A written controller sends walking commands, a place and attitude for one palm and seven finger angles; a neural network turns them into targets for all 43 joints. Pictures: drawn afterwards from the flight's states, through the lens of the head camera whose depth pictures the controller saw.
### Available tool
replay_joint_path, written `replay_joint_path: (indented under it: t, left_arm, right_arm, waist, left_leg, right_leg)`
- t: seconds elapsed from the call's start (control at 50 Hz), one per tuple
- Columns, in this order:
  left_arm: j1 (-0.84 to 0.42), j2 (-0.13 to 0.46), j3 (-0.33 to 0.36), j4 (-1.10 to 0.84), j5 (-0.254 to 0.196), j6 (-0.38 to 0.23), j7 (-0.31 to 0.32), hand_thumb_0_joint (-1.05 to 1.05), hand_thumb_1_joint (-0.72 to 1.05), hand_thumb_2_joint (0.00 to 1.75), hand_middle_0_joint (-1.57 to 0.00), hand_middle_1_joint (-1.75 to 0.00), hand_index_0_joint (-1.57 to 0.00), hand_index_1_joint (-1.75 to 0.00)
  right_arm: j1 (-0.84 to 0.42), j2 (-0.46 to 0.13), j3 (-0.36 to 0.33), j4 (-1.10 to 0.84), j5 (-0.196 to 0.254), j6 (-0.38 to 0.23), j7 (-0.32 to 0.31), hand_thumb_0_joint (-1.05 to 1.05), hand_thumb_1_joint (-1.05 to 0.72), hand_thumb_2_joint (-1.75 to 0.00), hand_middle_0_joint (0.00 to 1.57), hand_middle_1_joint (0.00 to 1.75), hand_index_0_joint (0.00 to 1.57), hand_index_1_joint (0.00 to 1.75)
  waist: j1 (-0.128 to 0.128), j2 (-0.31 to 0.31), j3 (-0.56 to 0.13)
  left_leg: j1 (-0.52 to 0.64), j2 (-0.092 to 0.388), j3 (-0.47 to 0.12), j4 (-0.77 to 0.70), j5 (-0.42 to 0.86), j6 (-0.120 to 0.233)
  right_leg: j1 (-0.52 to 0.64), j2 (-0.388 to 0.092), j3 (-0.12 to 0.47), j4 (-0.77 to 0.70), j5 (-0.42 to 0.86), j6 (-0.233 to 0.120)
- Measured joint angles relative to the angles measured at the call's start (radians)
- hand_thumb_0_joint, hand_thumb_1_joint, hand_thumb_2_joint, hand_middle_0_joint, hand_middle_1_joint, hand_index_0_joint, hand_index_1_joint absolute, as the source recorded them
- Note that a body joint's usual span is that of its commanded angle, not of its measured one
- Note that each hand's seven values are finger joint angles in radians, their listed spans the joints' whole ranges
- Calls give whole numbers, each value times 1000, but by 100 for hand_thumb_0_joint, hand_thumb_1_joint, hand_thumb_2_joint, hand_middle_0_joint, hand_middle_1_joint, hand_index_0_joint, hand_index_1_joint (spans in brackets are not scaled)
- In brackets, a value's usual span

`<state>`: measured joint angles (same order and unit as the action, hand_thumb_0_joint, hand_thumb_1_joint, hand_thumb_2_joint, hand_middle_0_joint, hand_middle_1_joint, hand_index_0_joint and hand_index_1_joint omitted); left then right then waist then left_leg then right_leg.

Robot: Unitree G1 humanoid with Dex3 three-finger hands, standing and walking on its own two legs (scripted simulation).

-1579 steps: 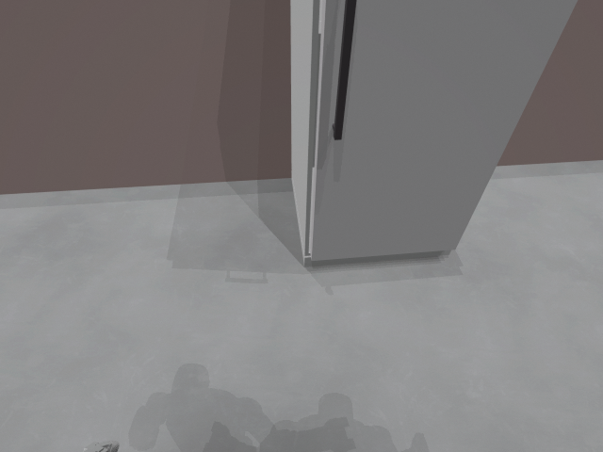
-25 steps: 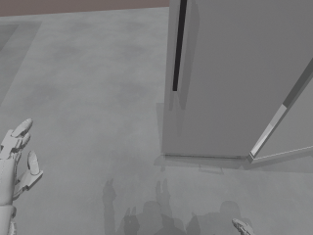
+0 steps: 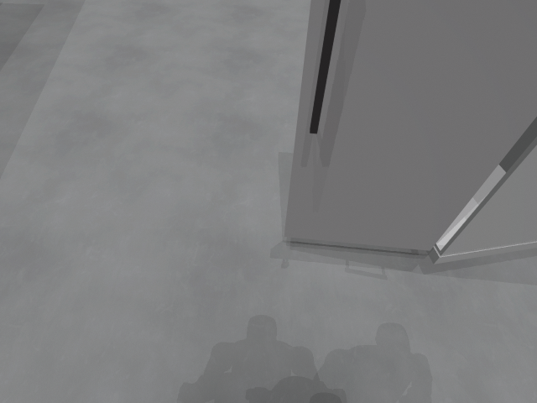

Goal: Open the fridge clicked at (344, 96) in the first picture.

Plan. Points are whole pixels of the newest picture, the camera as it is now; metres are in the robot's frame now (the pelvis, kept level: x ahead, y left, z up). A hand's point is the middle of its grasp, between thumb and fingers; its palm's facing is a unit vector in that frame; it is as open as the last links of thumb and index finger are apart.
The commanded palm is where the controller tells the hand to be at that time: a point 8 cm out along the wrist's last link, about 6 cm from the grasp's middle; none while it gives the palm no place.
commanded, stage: let the arm hang, fingers relaxed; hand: left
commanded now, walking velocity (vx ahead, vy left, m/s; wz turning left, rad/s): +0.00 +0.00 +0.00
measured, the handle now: (327, 39) +0.80 -0.07 +0.16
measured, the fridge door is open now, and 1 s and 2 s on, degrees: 74 74 74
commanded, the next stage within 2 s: look to check the result in 0.56 s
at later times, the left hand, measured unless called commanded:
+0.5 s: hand out of the picture +0.05 +0.25 -0.16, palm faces -0.02 -0.95 -0.30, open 7.4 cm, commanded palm none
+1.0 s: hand out of the picture +0.10 +0.25 -0.15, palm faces -0.03 -0.94 -0.33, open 7.4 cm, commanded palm none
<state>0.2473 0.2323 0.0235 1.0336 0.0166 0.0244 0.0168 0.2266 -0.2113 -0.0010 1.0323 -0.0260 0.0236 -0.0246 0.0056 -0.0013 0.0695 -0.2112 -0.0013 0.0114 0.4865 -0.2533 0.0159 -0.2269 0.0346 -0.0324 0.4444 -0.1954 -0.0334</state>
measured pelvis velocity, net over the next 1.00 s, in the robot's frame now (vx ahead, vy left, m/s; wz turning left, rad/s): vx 0.01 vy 0.01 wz -0.01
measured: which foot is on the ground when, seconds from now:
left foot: down 0.00-1.00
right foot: down 0.00-1.00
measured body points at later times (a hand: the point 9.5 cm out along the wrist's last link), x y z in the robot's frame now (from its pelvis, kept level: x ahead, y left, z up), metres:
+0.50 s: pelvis -0.01 +0.02 +0.01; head +0.00 +0.02 +0.45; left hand +0.05 +0.30 -0.14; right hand +0.01 -0.26 -0.14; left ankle +0.01 +0.11 -0.74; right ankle +0.03 -0.10 -0.74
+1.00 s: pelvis +0.01 +0.01 +0.01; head +0.03 +0.00 +0.46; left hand +0.10 +0.30 -0.12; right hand +0.09 -0.28 -0.13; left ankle +0.01 +0.11 -0.74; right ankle +0.03 -0.10 -0.74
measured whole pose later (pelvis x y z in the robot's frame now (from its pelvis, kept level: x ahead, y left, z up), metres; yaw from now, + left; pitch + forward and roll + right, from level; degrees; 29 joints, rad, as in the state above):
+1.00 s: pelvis +0.01 +0.01 +0.01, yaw -1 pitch -1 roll +0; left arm 0.09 0.31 0.01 1.13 0.02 -0.01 0.00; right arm 0.09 -0.32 0.01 1.13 -0.02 -0.01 0.00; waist -0.01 0.02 0.05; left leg -0.11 -0.03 0.03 0.32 -0.19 0.03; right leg -0.16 0.01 -0.01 0.34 -0.16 -0.01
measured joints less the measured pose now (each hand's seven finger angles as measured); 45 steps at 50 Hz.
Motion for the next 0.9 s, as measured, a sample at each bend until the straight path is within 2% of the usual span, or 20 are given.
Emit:
replay_joint_path:
  t: [0.12, 0.28, 0.6, 0.9]
  left_arm:
    - [-32, 10, -1, 55, 1, -6, -7, 0, 91, 90, -20, -30, -20, -30]
    - [-62, 25, 6, 75, 5, -16, -11, 0, 90, 90, -20, -30, -20, -30]
    - [-105, 62, -1, 97, 3, -27, -16, 0, 90, 90, -20, -30, -20, -30]
    - [-147, 78, -13, 103, 0, -35, -17, 0, 90, 90, -21, -30, -21, -30]
  right_arm:
    - [-4, -3, 2, 42, -2, -8, 8, 0, -91, -90, 21, 30, 20, 30]
    - [1, -25, -7, 70, -4, -17, 13, 0, -91, -90, 21, 30, 21, 30]
    - [-46, -93, -10, 95, 3, -31, 15, 0, -91, -90, 21, 30, 20, 30]
    - [-125, -109, 3, 93, 7, -35, 20, 0, -91, -90, 21, 30, 21, 30]
  waist:
    - [-4, 16, -26]
    - [-10, 19, -47]
    - [-15, 9, -22]
    - [-12, 15, -18]
  left_leg:
    - [25, -13, 12, -60, 43, 12]
    - [26, -27, 24, -82, 62, 25]
    - [51, -38, 28, -118, 71, 30]
    - [86, -32, 22, -154, 67, 21]
  right_leg:
    - [21, -12, 12, -55, 42, 11]
    - [12, -25, 24, -60, 54, 21]
    - [23, -35, 31, -68, 50, 28]
    - [57, -29, 26, -98, 40, 22]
